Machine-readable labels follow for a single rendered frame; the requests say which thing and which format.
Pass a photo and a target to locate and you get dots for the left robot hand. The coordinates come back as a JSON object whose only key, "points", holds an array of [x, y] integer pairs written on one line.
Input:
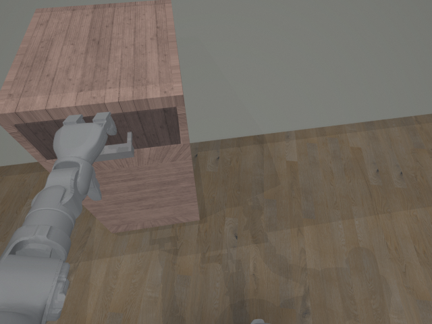
{"points": [[76, 138]]}

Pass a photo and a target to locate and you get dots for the cabinet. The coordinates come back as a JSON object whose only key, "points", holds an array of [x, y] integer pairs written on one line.
{"points": [[115, 57]]}

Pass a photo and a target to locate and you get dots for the drawer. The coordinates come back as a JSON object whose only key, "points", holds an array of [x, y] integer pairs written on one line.
{"points": [[150, 128]]}

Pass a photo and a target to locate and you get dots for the left robot upper arm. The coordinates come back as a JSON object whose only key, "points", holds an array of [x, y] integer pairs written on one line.
{"points": [[32, 289]]}

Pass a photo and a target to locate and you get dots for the left robot forearm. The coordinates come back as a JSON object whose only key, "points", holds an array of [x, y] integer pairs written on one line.
{"points": [[49, 223]]}

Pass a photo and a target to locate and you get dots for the handle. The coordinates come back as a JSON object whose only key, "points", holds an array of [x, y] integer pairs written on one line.
{"points": [[117, 151]]}

